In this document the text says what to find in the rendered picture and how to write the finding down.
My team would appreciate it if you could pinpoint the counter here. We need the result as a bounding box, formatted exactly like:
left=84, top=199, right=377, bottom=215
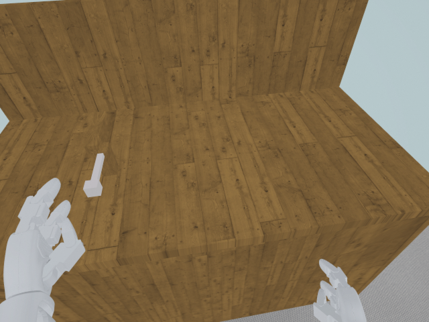
left=0, top=0, right=429, bottom=322

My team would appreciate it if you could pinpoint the left robot hand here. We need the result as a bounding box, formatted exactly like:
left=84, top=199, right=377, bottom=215
left=3, top=178, right=85, bottom=300

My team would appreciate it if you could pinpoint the right robot hand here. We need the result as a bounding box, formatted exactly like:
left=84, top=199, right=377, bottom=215
left=313, top=259, right=367, bottom=322

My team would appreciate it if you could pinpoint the left robot forearm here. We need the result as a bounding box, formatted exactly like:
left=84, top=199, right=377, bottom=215
left=0, top=290, right=56, bottom=322

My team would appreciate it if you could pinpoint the tap lever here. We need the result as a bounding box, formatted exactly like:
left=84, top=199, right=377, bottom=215
left=83, top=153, right=105, bottom=197

